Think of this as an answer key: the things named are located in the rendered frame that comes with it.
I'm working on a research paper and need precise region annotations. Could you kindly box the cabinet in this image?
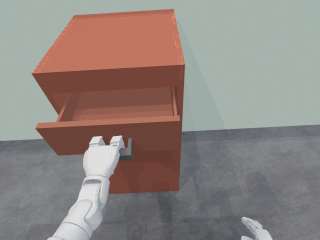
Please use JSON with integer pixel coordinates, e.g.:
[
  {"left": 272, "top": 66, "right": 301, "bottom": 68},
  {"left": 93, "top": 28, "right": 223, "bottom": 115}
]
[{"left": 31, "top": 9, "right": 185, "bottom": 194}]

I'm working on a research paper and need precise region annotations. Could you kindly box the drawer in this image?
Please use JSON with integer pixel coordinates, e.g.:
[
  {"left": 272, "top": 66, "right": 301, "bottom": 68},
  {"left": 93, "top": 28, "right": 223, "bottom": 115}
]
[{"left": 35, "top": 87, "right": 180, "bottom": 156}]

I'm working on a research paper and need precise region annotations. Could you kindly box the robot left hand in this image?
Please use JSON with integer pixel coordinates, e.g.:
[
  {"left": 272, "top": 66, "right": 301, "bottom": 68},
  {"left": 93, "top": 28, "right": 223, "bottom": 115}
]
[{"left": 83, "top": 135, "right": 125, "bottom": 179}]

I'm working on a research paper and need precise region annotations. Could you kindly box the robot right hand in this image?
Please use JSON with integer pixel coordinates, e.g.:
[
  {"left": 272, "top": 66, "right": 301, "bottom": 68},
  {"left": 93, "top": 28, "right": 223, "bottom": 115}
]
[{"left": 241, "top": 217, "right": 273, "bottom": 240}]

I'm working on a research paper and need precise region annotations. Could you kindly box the left robot forearm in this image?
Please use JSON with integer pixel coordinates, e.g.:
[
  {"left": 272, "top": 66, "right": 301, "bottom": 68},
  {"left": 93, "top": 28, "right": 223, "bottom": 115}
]
[{"left": 47, "top": 175, "right": 110, "bottom": 240}]

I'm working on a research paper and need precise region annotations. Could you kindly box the handle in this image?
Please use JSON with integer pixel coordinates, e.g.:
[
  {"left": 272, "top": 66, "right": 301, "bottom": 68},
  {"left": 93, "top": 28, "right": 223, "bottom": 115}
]
[{"left": 119, "top": 138, "right": 133, "bottom": 161}]

